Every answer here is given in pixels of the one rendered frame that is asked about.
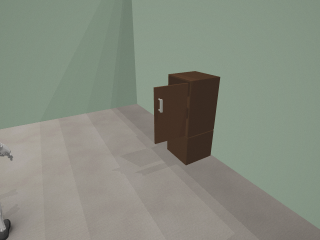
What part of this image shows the right robot hand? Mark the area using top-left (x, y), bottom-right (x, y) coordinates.
top-left (0, 144), bottom-right (13, 161)

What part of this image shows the right robot foot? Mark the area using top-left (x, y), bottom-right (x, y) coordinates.
top-left (0, 219), bottom-right (11, 240)

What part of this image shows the cupboard door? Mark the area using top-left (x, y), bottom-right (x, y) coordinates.
top-left (153, 83), bottom-right (188, 144)

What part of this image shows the handle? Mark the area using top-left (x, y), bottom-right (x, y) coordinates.
top-left (158, 99), bottom-right (163, 113)

